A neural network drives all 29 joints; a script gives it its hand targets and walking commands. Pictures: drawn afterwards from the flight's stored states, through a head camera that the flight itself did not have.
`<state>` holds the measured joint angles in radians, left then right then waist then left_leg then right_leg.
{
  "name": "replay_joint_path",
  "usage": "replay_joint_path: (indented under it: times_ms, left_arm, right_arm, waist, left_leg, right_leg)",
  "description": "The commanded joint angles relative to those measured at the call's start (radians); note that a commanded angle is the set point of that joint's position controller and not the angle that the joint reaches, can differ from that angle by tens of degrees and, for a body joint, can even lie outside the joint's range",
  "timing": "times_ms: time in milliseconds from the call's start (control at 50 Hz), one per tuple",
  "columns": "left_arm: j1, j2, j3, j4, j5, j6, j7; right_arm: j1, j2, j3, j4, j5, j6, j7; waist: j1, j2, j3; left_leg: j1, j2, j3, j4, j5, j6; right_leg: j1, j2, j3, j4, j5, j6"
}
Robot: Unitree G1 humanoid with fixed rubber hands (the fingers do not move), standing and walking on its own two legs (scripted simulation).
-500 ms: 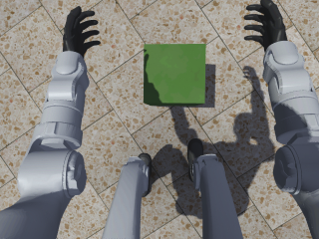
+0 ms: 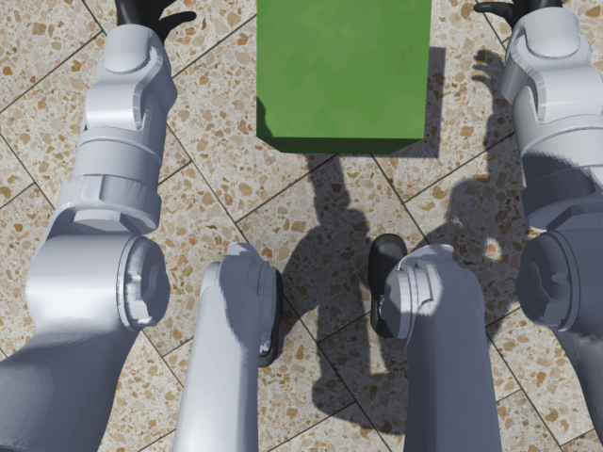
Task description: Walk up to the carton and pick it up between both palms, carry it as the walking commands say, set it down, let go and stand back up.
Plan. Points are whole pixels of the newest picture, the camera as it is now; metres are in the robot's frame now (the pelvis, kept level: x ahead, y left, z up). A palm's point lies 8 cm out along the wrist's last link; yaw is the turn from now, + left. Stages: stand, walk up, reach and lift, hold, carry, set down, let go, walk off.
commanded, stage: reach and lift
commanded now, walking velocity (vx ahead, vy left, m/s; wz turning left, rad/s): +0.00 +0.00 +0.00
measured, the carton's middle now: (338, 81) +0.55 -0.02 -0.34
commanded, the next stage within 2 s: none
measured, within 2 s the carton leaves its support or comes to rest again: neither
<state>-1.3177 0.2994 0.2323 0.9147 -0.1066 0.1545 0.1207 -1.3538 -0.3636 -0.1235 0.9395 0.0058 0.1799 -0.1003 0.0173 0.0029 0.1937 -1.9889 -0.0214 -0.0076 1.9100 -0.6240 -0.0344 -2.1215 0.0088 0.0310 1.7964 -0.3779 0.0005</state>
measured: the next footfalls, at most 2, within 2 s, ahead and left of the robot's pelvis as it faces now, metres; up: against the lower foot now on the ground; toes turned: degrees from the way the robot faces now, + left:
none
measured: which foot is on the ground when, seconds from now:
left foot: down 0.00-1.00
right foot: down 0.00-1.00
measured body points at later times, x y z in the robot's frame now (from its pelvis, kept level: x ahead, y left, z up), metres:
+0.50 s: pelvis -0.01 +0.00 -0.09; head +0.36 -0.01 +0.14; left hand +0.55 +0.18 -0.26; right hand +0.57 -0.18 -0.26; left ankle +0.09 +0.13 -0.43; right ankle +0.15 -0.12 -0.43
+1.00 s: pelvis -0.01 +0.01 -0.10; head +0.37 +0.00 +0.14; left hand +0.56 +0.18 -0.27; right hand +0.58 -0.17 -0.27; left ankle +0.08 +0.13 -0.43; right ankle +0.15 -0.12 -0.43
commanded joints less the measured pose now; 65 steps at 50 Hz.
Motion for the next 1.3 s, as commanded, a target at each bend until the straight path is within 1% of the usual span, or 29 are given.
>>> replay_joint_path:
  times_ms: [0,60,80,140,160,180,220,280,300,360,420,440,480,580,600,640,720,760,780,840,880,900,960,1020,1040,1160,1200,1220,1280]
  left_arm:
    - [-0.348,0.164,-0.019,-0.058,-0.083,-0.014,0.026]
    - [-0.407,0.196,-0.016,-0.123,-0.067,-0.034,0.038]
    - [-0.398,0.189,-0.035,-0.134,-0.085,-0.031,0.045]
    - [-0.459,0.228,-0.055,-0.19,-0.099,-0.036,0.056]
    - [-0.457,0.208,-0.08,-0.215,-0.115,-0.032,0.059]
    - [-0.468,0.224,-0.083,-0.107,-0.109,-0.028,0.062]
    - [-0.488,0.276,-0.069,-0.189,-0.104,-0.032,0.073]
    - [-0.474,0.209,-0.102,-0.094,-0.126,-0.034,0.064]
    - [-0.491,0.206,-0.106,-0.163,-0.13,-0.046,0.063]
    - [-0.461,0.184,-0.13,0.006,-0.126,-0.049,0.049]
    - [-0.446,0.184,-0.093,0.017,-0.095,-0.08,0.033]
    - [-0.438,0.158,-0.112,0.101,-0.109,-0.075,0.021]
    - [-0.497,0.206,-0.099,-0.019,-0.099,-0.088,0.026]
    - [-0.481,0.207,-0.102,0.023,-0.105,-0.097,0.017]
    - [-0.454,0.201,-0.119,0.071,-0.106,-0.097,0.012]
    - [-0.463,0.152,-0.163,0.098,-0.126,-0.088,0.004]
    - [-0.494,0.212,-0.113,0.042,-0.09,-0.098,0.019]
    - [-0.484,0.175,-0.146,0.036,-0.115,-0.099,0.017]
    - [-0.474,0.187,-0.125,0.069,-0.09,-0.098,0.012]
    - [-0.481,0.158,-0.148,0.053,-0.116,-0.095,0.016]
    - [-0.516,0.182,-0.129,-0.031,-0.104,-0.107,0.022]
    - [-0.479,0.146,-0.144,0.072,-0.11,-0.096,0.015]
    - [-0.501,0.096,-0.178,0.056,-0.126,-0.093,0.007]
    - [-0.501,0.137,-0.137,0.056,-0.104,-0.098,0.012]
    - [-0.507,0.089,-0.179,0.039,-0.131,-0.1,0.007]
    - [-0.514,-0.014,-0.217,0.06,-0.136,-0.098,-0.007]
    - [-0.53,-0.011,-0.189,0.028,-0.116,-0.097,-0.009]
    - [-0.515,0.047,-0.16,0.024,-0.088,-0.104,0.001]
    - [-0.556,-0.055,-0.202,0.017,-0.085,-0.101,-0.016]
  right_arm:
    - [-0.411,-0.168,-0.017,-0.032,0.166,-0.019,-0.013]
    - [-0.445,-0.203,-0.009,-0.078,0.177,-0.04,-0.023]
    - [-0.444,-0.218,-0.02,-0.092,0.171,-0.039,-0.028]
    - [-0.486,-0.243,-0.015,-0.094,0.17,-0.041,-0.038]
    - [-0.502,-0.245,0.0,-0.137,0.2,-0.038,-0.043]
    - [-0.486,-0.252,0.0,0.016,0.181,-0.032,-0.046]
    - [-0.513,-0.302,-0.033,-0.086,0.173,-0.037,-0.06]
    - [-0.489,-0.217,0.054,0.031,0.234,-0.042,-0.045]
    - [-0.523,-0.245,0.028,-0.084,0.235,-0.057,-0.045]
    - [-0.496,-0.227,0.062,0.106,0.236,-0.064,-0.029]
    - [-0.508,-0.202,0.076,0.133,0.225,-0.091,-0.003]
    - [-0.501,-0.198,0.074,0.182,0.233,-0.097,0.001]
    - [-0.544,-0.253,0.04,0.105,0.219,-0.112,-0.009]
    - [-0.527,-0.217,0.041,0.168,0.203,-0.113,-0.003]
    - [-0.497,-0.213,0.03,0.206,0.201,-0.113,0.002]
    - [-0.512,-0.221,0.029,0.236,0.193,-0.114,0.006]
    - [-0.545,-0.227,0.023,0.186,0.208,-0.124,0.002]
    - [-0.51,-0.222,0.009,0.231,0.187,-0.124,0.002]
    - [-0.498,-0.207,0.033,0.246,0.206,-0.119,0.009]
    - [-0.557,-0.221,0.036,0.165,0.222,-0.129,0.009]
    - [-0.542,-0.236,0.008,0.17,0.208,-0.13,0.003]
    - [-0.506,-0.201,0.029,0.215,0.221,-0.127,0.005]
    - [-0.542,-0.193,0.028,0.209,0.214,-0.131,0.011]
    - [-0.558,-0.15,0.064,0.185,0.228,-0.127,0.013]
    - [-0.574,-0.113,0.085,0.168,0.226,-0.129,0.016]
    - [-0.571,-0.04,0.108,0.184,0.223,-0.133,0.032]
    - [-0.584,-0.019,0.118,0.165,0.219,-0.13,0.037]
    - [-0.588,-0.026,0.114,0.154,0.228,-0.13,0.035]
    - [-0.624,0.078,0.142,0.132,0.234,-0.133,0.058]
  waist:
    - [0.015,-0.073,-1.334]
    - [0.039,-0.03,-1.397]
    - [0.007,-0.037,-1.466]
    - [0.004,-0.033,-1.482]
    - [0.011,0.016,-1.609]
    - [0.011,0.019,-1.457]
    - [-0.004,0.061,-1.597]
    - [0.027,0.018,-1.36]
    - [0.006,0.01,-1.461]
    - [0.014,-0.005,-1.197]
    - [0.059,-0.015,-1.087]
    - [0.02,-0.027,-1.073]
    - [0.015,0.008,-1.118]
    - [0.012,-0.014,-1.053]
    - [0.011,0.032,-1.041]
    - [-0.029,0.031,-1.01]
    - [0.015,0.012,-1.063]
    - [-0.022,0.01,-1.019]
    - [0.006,0.015,-1.003]
    - [0.005,0.018,-1.072]
    - [-0.011,0.019,-1.082]
    - [-0.011,0.036,-1.021]
    - [-0.031,0.042,-1.009]
    - [0.026,0.018,-1.034]
    - [-0.003,0.0,-1.056]
    - [-0.009,0.005,-1.006]
    - [-0.001,-0.034,-1.005]
    - [0.043,-0.015,-1.006]
    - [0.023,-0.008,-1.014]
  left_leg:
    - [0.257,-0.051,0.082,-0.192,0.156,0.001]
    - [0.269,-0.047,0.091,-0.112,0.227,-0.01]
    - [0.317,-0.051,0.081,-0.108,0.263,-0.011]
    - [0.324,-0.045,0.074,-0.063,0.283,-0.012]
    - [0.426,-0.047,0.087,-0.053,0.291,-0.014]
    - [0.365,-0.04,0.077,-0.043,0.227,-0.022]
    - [0.454,-0.039,0.09,-0.007,0.275,-0.029]
    - [0.3,-0.031,0.088,0.011,0.245,-0.015]
    - [0.352,-0.035,0.089,0.028,0.275,-0.011]
    - [0.18,-0.02,0.083,0.042,0.168,-0.011]
    - [0.138,-0.017,0.068,0.069,0.196,-0.012]
    - [0.15,-0.007,0.062,0.077,0.164,-0.021]
    - [0.168,-0.012,0.07,0.095,0.198,-0.031]
    - [0.135,-0.019,0.072,0.1,0.194,-0.028]
    - [0.152,-0.02,0.068,0.107,0.213,-0.031]
    - [0.144,-0.012,0.048,0.096,0.2,-0.034]
    - [0.167,-0.021,0.065,0.115,0.245,-0.033]
    - [0.142,-0.023,0.05,0.092,0.232,-0.03]
    - [0.128,-0.016,0.06,0.103,0.219,-0.032]
    - [0.175,-0.023,0.058,0.097,0.235,-0.029]
    - [0.168,-0.027,0.069,0.113,0.279,-0.035]
    - [0.166,-0.02,0.056,0.098,0.215,-0.028]
    - [0.156,-0.022,0.048,0.085,0.206,-0.028]
    - [0.149,-0.029,0.075,0.113,0.235,-0.028]
    - [0.154,-0.034,0.062,0.095,0.228,-0.023]
    - [0.15,-0.045,0.058,0.084,0.229,-0.022]
    - [0.149,-0.047,0.053,0.096,0.241,-0.021]
    - [0.149,-0.047,0.065,0.092,0.233,-0.016]
    - [0.181,-0.053,0.057,0.084,0.233,-0.014]
  right_leg:
    - [0.922,0.035,-0.049,0.0,0.11,0.017]
    - [0.94,0.031,-0.027,0.07,0.2,0.009]
    - [0.966,0.032,-0.048,0.089,0.231,0.012]
    - [0.959,0.031,-0.035,0.14,0.251,0.006]
    - [1.042,0.027,-0.037,0.146,0.257,0.004]
    - [0.935,0.02,-0.053,0.167,0.185,0.002]
    - [1.006,0.019,-0.045,0.198,0.23,0.001]
    - [0.925,0.014,-0.033,0.225,0.228,0.006]
    - [0.967,0.014,-0.031,0.231,0.261,0.003]
    - [0.852,0.001,-0.024,0.251,0.174,0.003]
    - [0.731,-0.002,-0.011,0.277,0.176,0.006]
    - [0.747,-0.014,-0.027,0.286,0.142,0.017]
    - [0.773,-0.012,-0.019,0.299,0.19,0.012]
    - [0.76,-0.01,-0.019,0.301,0.18,0.019]
    - [0.739,-0.008,-0.013,0.309,0.196,0.012]
    - [0.701,-0.013,-0.029,0.312,0.175,0.008]
    - [0.741,-0.015,-0.024,0.325,0.224,0.012]
    - [0.703,-0.012,-0.032,0.323,0.212,0.009]
    - [0.712,-0.013,-0.022,0.319,0.215,0.011]
    - [0.734,-0.015,-0.031,0.318,0.22,0.008]
    - [0.737,-0.012,-0.02,0.32,0.259,0.005]
    - [0.702,-0.012,-0.026,0.307,0.198,0.009]
    - [0.685,-0.007,-0.032,0.309,0.182,0.002]
    - [0.737,-0.006,-0.014,0.306,0.218,0.007]
    - [0.779,-0.005,-0.025,0.306,0.233,0.014]
    - [0.734,0.009,-0.037,0.299,0.224,0.005]
    - [0.729,0.011,-0.035,0.311,0.238,0.015]
    - [0.745,0.013,-0.023,0.309,0.235,0.012]
    - [0.74,0.021,-0.032,0.309,0.235,0.017]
